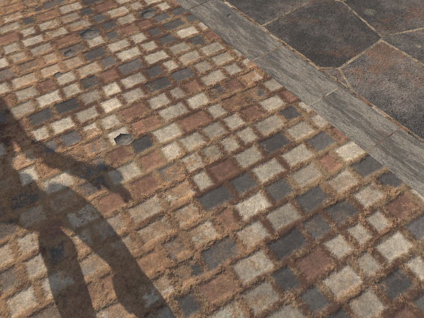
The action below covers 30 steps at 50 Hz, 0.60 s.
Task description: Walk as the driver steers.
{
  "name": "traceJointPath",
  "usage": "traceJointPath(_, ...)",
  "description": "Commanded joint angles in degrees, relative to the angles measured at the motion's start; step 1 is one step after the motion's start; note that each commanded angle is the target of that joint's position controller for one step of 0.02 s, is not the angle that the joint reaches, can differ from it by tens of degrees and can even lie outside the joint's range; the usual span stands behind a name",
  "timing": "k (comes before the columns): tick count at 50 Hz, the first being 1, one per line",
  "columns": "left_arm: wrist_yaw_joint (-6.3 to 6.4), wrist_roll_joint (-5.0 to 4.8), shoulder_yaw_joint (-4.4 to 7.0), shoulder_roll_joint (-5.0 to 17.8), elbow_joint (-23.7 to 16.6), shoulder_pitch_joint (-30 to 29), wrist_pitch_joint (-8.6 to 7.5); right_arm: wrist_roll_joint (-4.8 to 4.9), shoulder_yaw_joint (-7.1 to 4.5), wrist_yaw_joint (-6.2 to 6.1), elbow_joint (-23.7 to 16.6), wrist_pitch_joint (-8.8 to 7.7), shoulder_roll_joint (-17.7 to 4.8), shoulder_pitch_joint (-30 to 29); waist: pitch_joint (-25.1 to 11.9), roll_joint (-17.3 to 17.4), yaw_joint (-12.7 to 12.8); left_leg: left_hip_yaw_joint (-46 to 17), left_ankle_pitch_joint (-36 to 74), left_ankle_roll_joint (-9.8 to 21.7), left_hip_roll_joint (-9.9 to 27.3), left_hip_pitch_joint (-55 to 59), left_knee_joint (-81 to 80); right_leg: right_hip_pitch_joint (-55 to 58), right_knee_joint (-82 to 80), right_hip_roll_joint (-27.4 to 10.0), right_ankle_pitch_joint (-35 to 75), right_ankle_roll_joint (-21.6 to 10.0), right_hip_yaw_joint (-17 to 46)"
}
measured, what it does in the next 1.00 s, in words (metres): walks ahead, turning left: left foot, then right foot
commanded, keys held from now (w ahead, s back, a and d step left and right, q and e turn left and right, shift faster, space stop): w+q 0.92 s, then w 0.04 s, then no key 0.04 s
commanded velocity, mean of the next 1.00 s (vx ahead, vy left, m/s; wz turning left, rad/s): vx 0.50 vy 0.00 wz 0.46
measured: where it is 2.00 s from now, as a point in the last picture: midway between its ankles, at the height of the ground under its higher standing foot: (162, 233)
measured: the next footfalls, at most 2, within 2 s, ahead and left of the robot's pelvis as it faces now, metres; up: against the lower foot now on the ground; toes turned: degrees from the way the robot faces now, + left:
left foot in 0.36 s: +0.37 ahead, +0.17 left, +0.00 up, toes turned +12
right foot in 0.82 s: +0.69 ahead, +0.06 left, +0.00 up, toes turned +31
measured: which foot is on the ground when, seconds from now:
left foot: up 0.00-0.34, down 0.36-0.82, up 0.84-1.00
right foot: down 0.00-0.36, up 0.38-0.80, down 0.82-1.00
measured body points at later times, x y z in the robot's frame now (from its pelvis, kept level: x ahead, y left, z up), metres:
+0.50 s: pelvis +0.29 +0.08 -0.01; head +0.33 +0.10 +0.44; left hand +0.34 +0.38 -0.11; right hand +0.49 -0.15 -0.10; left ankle +0.33 +0.16 -0.74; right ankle +0.24 -0.08 -0.64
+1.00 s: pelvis +0.58 +0.12 +0.00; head +0.60 +0.12 +0.45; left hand +0.53 +0.41 -0.09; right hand +0.83 -0.06 -0.11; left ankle +0.48 +0.22 -0.65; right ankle +0.66 +0.04 -0.74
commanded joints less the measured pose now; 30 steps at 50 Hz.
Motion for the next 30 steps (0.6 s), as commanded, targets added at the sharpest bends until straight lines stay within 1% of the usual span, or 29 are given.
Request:
traceJointPath(1, 0.53, 0.41, 2.34, 7.96, -1.95, -0.79, -2.47, -0.24, -1.13, -0.47, -1.56, 1.1, -4.0, 3.34, -4.7, -4.41, -0.99, -2.04, 7.22, -1.37, 2.2, -3.4, -3.54, 4.3, -15.25, -16.46, 13.42, -9.41, 10.48)
traceJointPath(3, 1.0, 0.61, 2.24, 7.61, -0.66, 0.03, -2.59, -0.2, -1.01, -0.4, -2.18, 1.0, -3.34, 0.47, -2.9, -4.25, 0.11, -3.0, 14.12, -1.7, 1.29, -5.79, -9.99, 5.87, -16.18, -15.23, 14.15, -7.81, 6.0)
traceJointPath(5, 1.33, 0.64, 2.2, 7.87, -0.01, -0.15, -2.6, -0.08, -0.85, 0.15, -2.53, 0.51, -2.63, -1.7, -2.01, -4.5, 1.07, -2.49, 21.24, -1.43, -0.22, -4.78, -17.72, 6.8, -16.87, -14.18, 13.65, -6.01, 1.94)
traceJointPath(7, 1.58, 0.43, 2.36, 8.59, 1.02, 0.76, -2.53, -0.05, -0.42, 0.82, -3.46, 0.22, -1.55, -4.88, -0.66, -4.34, 2.59, -0.77, 25.0, -0.96, -1.18, -4.01, -23.73, 8.23, -17.96, -14.92, 12.6, -5.23, -0.05)
traceJointPath(9, 1.72, 0.11, 2.6, 9.08, 2.51, 2.56, -2.15, 0.01, -0.09, 1.55, -4.71, 0.09, -0.95, -7.67, 0.89, -3.73, 3.95, -0.15, 25.16, -0.09, -1.64, -5.5, -27.63, 12.07, -17.78, -16.59, 13.44, -5.12, -1.14)
traceJointPath(12, 2.0, -0.51, 3.03, 9.65, 4.25, 4.45, -0.82, -0.16, 0.05, 2.9, -7.0, -0.04, -0.85, -10.78, 1.77, -3.3, 4.83, 1.37, 19.56, 1.9, -2.55, -9.21, -31.17, 20.01, -14.49, -19.04, 19.09, -4.69, -2.23)
traceJointPath(13, 2.22, -0.72, 3.21, 10.05, 4.53, 4.46, -0.27, -0.23, -0.01, 3.32, -7.74, -0.04, -1.03, -11.14, 1.49, -3.67, 4.49, 2.37, 16.49, 2.74, -3.15, -9.39, -31.75, 22.1, -12.57, -19.67, 23.43, -4.27, -2.61)
traceJointPath(14, 2.51, -0.81, 3.41, 10.74, 4.5, 3.81, 0.24, -0.24, -0.26, 3.63, -8.3, 0.05, -1.55, -10.57, 0.49, -4.47, 3.5, 3.81, 13.3, 3.78, -4.37, -7.7, -32.19, 23.32, -9.67, -19.83, 31.52, -3.57, -3.41)
traceJointPath(15, 2.91, -0.87, 3.68, 11.68, 4.29, 3.17, 0.69, -0.31, -0.74, 3.71, -8.5, 0.28, -2.5, -8.88, -1.66, -5.78, 2.14, 5.75, 10.03, 4.91, -6.28, -4.17, -31.81, 24.06, -5.58, -19.71, 42.27, -2.79, -4.29)
traceJointPath(16, 3.36, -0.84, 3.86, 12.42, 4.03, 2.67, 1.19, -0.35, -1.6, 3.6, -8.09, 0.59, -4.07, -5.03, -4.86, -6.97, -0.19, 7.39, 7.26, 6.21, -8.5, 1.47, -31.23, 24.05, 0.78, -19.27, 51.77, -1.92, -5.22)
traceJointPath(17, 3.8, -0.87, 3.74, 12.41, 3.71, 1.86, 1.67, -0.27, -3.04, 3.17, -6.65, 0.76, -6.59, 2.39, -9.21, -6.51, -4.55, 8.05, 8.41, 8.02, -10.86, 12.08, -33.2, 20.77, 11.34, -17.66, 54.69, -0.36, -6.94)
traceJointPath(18, 4.24, -0.5, 3.09, 11.29, 2.96, 2.06, 1.45, -0.03, -4.78, 2.26, -4.93, 1.14, -10.29, 11.7, -14.62, -3.08, -9.28, 1.02, 11.1, 11.0, -7.92, 29.3, -35.04, 9.22, 26.69, -15.47, 43.28, 1.89, -7.35)
traceJointPath(19, 3.16, 1.24, 0.49, 3.23, 0.14, 8.84, -0.16, 0.19, -6.08, 1.59, -4.97, 1.07, -16.65, 13.67, -20.88, 11.92, -3.82, -29.56, 5.96, 22.13, 7.85, 52.12, -36.28, -17.59, 48.78, -4.05, -8.22, 6.24, -5.16)
traceJointPath(20, 2.11, 0.04, 0.39, 6.07, 0.01, 5.25, -2.49, 0.14, -4.93, 1.64, -6.11, 0.58, -12.55, 15.01, -28.59, 8.14, -7.01, -47.71, -0.45, 26.29, 12.37, 59.11, -45.53, -27.06, 57.64, 0.01, -23.93, 6.3, 7.46)
traceJointPath(21, 1.3, -2.4, 1.35, 9.61, -1.77, -0.77, -3.89, -0.45, -4.09, 1.46, -5.85, 0.37, -9.58, 13.09, -20.53, 4.39, -8.36, -38.21, 0.89, 22.35, 10.45, 54.56, -47.23, -31.97, 57.1, -4.0, -19.11, 5.06, 9.63)
traceJointPath(22, 1.3, -2.33, 0.93, 9.03, -2.78, -3.16, -4.66, -0.28, -3.76, 1.3, -6.31, 0.28, -8.34, 9.59, -14.55, -0.08, -6.35, -30.84, 5.21, 20.1, 7.96, 46.13, -47.4, -31.22, 52.03, -6.63, -14.31, 4.4, 8.81)
traceJointPath(23, 1.66, -0.83, 1.09, 8.79, -2.73, -4.2, -4.82, -0.17, -3.29, 1.23, -6.97, 0.4, -6.97, 5.83, -9.86, -2.98, -3.88, -25.48, 12.02, 18.67, 5.63, 37.65, -48.09, -28.69, 46.38, -8.42, -11.96, 4.84, 7.96)
traceJointPath(24, 1.83, 0.05, 1.54, 9.31, -2.69, -3.53, -4.33, -0.71, -2.71, 0.99, -7.83, 0.44, -5.55, 3.62, -8.14, -2.0, -1.9, -21.93, 17.5, 18.26, 3.85, 31.82, -49.45, -24.64, 43.31, -9.65, -10.12, 5.44, 7.98)
traceJointPath(25, 1.78, 0.33, 1.6, 9.01, -2.66, -2.53, -3.66, -1.03, -2.61, 0.82, -8.33, 0.54, -5.48, 2.4, -7.33, -0.51, -0.55, -20.66, 20.15, 18.41, 2.8, 28.09, -50.7, -22.11, 41.48, -9.86, -9.26, 6.33, 7.67)
traceJointPath(26, 1.84, 0.58, 1.44, 8.23, -2.41, -1.37, -3.06, -0.87, -2.75, 0.55, -8.28, 0.5, -5.8, 1.82, -6.92, -0.02, 0.21, -19.09, 22.73, 18.72, 2.18, 25.61, -51.48, -21.11, 39.16, -10.0, -8.82, 7.42, 6.94)
traceJointPath(27, 1.93, 0.67, 1.17, 7.37, -2.21, -1.01, -2.5, -0.73, -2.86, 0.24, -7.97, 0.45, -6.29, 1.87, -6.37, 0.13, 0.59, -17.08, 24.8, 18.65, 1.6, 22.79, -51.88, -20.18, 36.47, -9.95, -8.09, 8.45, 6.09)
traceJointPath(28, 2.08, 0.72, 0.85, 6.57, -2.57, -2.11, -2.13, -0.67, -3.08, -0.13, -7.67, 0.47, -7.11, 2.13, -5.58, 0.13, 0.47, -15.23, 25.56, 18.3, 0.64, 20.32, -52.29, -19.64, 32.86, -9.55, -6.18, 9.37, 5.29)
traceJointPath(30, 2.16, 0.75, 0.13, 4.98, -3.69, -6.63, -1.96, -0.31, -3.45, -0.81, -6.93, 0.78, -8.26, 2.92, -4.48, 1.06, -0.99, -12.03, 23.17, 16.24, -2.02, 17.04, -52.11, -17.63, 23.45, -8.26, 2.03, 10.44, 4.44)
Keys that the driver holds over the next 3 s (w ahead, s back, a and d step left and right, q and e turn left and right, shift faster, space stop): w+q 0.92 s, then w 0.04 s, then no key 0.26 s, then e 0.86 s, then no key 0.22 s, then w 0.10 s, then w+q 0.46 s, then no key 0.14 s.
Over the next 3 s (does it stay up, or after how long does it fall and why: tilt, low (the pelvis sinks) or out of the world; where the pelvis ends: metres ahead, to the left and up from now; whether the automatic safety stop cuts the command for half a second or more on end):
stays up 0.92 0.30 -0.03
